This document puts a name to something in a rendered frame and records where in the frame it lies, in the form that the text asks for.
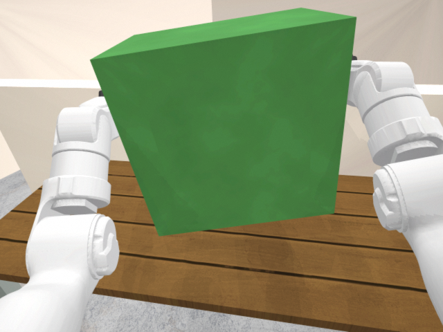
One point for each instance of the right robot upper arm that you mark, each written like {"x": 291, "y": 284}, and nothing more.
{"x": 408, "y": 197}

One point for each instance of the left robot upper arm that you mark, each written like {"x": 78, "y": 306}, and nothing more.
{"x": 67, "y": 257}

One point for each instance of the table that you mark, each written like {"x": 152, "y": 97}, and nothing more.
{"x": 341, "y": 271}

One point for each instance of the carton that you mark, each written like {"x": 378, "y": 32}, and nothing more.
{"x": 233, "y": 122}

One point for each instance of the robot right forearm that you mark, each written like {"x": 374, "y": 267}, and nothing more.
{"x": 397, "y": 121}

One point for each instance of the robot left forearm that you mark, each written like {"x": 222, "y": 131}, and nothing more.
{"x": 78, "y": 182}

